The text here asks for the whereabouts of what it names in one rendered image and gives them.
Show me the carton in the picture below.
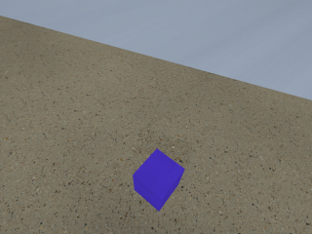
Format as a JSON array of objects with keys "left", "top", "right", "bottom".
[{"left": 133, "top": 149, "right": 185, "bottom": 212}]

